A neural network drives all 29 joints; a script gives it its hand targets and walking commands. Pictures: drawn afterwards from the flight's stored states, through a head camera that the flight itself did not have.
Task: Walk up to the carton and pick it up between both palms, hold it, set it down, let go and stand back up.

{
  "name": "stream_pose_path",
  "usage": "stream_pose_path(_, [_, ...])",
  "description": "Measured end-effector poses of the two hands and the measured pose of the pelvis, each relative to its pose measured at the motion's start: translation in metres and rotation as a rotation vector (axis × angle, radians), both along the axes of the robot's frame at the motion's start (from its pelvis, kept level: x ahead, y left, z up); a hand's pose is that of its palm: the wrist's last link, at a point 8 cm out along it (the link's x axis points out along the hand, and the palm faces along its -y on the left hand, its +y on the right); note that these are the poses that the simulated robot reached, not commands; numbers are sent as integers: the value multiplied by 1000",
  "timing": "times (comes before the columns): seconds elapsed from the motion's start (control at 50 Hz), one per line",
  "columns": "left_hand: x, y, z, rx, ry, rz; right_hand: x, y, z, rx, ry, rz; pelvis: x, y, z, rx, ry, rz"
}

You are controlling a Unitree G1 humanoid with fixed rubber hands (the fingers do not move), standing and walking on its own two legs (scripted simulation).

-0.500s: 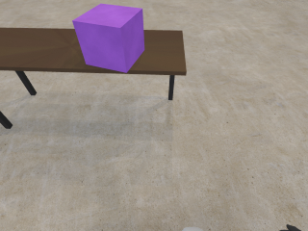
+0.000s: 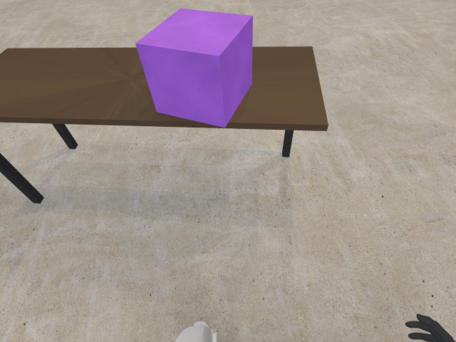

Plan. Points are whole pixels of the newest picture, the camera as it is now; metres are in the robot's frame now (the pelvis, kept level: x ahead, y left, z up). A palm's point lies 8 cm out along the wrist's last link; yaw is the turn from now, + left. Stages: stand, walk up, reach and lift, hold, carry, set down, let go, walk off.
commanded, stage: walk up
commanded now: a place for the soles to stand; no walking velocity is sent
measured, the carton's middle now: (202, 66) +0.90 +0.13 +0.01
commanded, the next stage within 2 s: none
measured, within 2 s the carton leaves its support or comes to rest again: neither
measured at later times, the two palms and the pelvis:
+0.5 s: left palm (71, 266) +0.27 +0.35 -0.06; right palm out of the picture +0.15 -0.30 -0.09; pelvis +0.13 +0.03 +0.01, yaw -4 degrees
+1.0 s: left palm (71, 273) +0.28 +0.38 -0.11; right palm (392, 264) +0.28 -0.28 -0.07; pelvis +0.20 +0.06 +0.01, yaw -2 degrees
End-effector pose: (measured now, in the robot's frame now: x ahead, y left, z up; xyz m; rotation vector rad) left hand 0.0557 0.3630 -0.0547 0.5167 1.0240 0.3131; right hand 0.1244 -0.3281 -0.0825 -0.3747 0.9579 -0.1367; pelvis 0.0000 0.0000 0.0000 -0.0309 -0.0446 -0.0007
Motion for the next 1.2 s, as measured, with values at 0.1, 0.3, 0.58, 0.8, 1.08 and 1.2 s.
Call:
stream_pose_path(0.1, [55,11,-18,-47,19,-63,-4,14,5,-33,3,-91,28,27,-2,19,-15,-20])
stream_pose_path(0.3, [155,-3,-14,-127,-24,-158,-40,15,25,-96,141,-198,84,40,14,55,-20,-48])
stream_pose_path(0.58, [210,1,3,-63,-85,-110,72,44,-12,-6,97,-112,139,39,8,4,-25,-64])
stream_pose_path(0.8, [201,39,-30,-98,19,-3,106,47,-3,-110,92,-114,167,62,-4,46,-20,-29])
stream_pose_path(1.08, [241,10,-46,-188,84,-1,174,49,15,-117,85,-103,208,56,10,17,25,-34])
stream_pose_path(1.2, [264,10,-35,-160,76,-11,202,51,12,-90,60,-99,212,52,14,30,36,-37])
